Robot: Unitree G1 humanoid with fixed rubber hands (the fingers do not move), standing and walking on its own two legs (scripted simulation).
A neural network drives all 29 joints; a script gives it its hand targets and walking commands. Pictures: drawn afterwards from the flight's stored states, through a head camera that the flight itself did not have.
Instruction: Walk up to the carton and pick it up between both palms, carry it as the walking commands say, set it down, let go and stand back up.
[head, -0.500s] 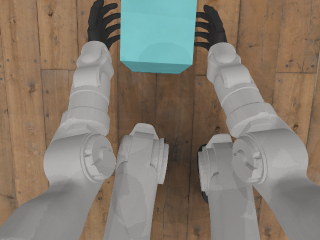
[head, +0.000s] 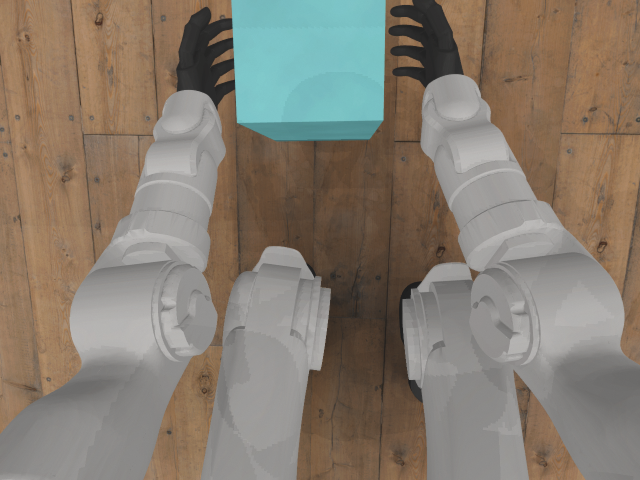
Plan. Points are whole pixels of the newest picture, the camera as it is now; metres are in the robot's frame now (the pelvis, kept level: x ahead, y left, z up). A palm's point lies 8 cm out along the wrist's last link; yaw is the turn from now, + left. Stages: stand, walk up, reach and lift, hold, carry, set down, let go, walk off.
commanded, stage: set down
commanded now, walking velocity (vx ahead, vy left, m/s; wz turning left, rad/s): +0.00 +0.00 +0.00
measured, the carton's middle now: (316, 57) +0.54 +0.10 -0.27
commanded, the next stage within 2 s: let go in 1.72 s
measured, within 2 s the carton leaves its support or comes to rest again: neither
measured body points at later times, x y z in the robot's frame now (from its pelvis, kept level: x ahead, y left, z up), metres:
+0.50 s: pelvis -0.01 +0.00 +0.00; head +0.35 +0.03 +0.26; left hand +0.49 +0.25 -0.19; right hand +0.54 -0.07 -0.18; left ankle +0.11 +0.12 -0.35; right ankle +0.10 -0.11 -0.35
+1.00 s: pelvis -0.03 +0.00 +0.11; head +0.34 +0.06 +0.36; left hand +0.49 +0.26 -0.05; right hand +0.53 -0.05 -0.05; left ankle +0.11 +0.12 -0.35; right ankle +0.10 -0.11 -0.35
